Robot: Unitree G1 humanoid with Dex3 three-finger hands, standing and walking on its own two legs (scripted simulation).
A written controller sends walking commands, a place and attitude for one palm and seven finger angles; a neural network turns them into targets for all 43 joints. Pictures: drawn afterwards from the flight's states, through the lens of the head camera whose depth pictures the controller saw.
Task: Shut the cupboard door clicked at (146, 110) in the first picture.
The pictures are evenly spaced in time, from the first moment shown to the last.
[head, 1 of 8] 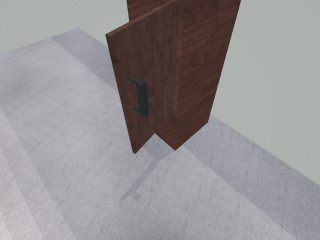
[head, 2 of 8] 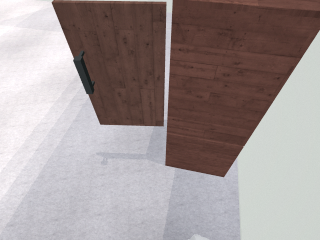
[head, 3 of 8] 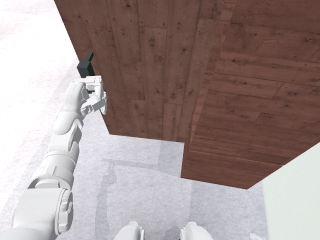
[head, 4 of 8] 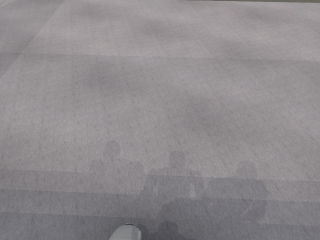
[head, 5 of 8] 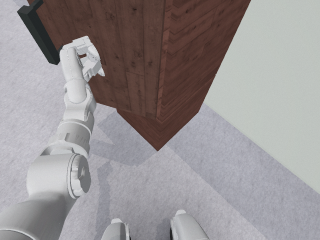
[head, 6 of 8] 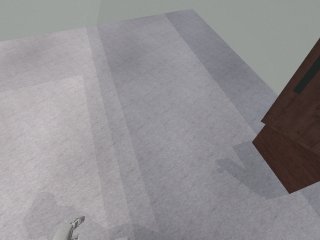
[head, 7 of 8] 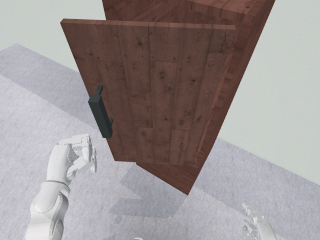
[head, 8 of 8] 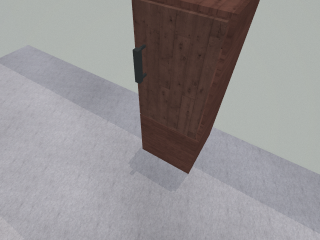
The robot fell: no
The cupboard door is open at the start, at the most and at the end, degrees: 100 100 0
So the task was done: yes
